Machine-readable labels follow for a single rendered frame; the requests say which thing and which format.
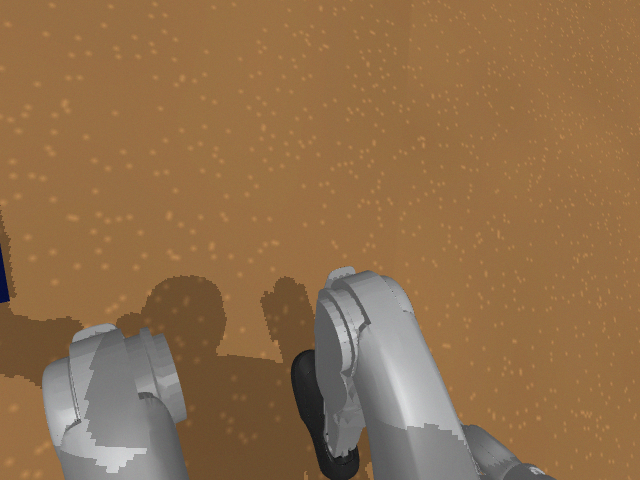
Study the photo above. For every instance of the right robot foot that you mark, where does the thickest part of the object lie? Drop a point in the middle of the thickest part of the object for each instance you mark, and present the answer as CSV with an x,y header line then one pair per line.
x,y
310,405

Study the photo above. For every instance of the right robot hand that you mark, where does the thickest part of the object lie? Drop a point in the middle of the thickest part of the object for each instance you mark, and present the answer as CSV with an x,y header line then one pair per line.
x,y
491,457

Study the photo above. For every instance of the small box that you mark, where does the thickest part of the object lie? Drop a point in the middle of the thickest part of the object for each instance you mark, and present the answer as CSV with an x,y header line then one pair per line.
x,y
4,294

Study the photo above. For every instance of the right robot arm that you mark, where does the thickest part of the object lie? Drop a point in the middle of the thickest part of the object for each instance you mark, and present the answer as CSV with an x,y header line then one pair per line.
x,y
526,471

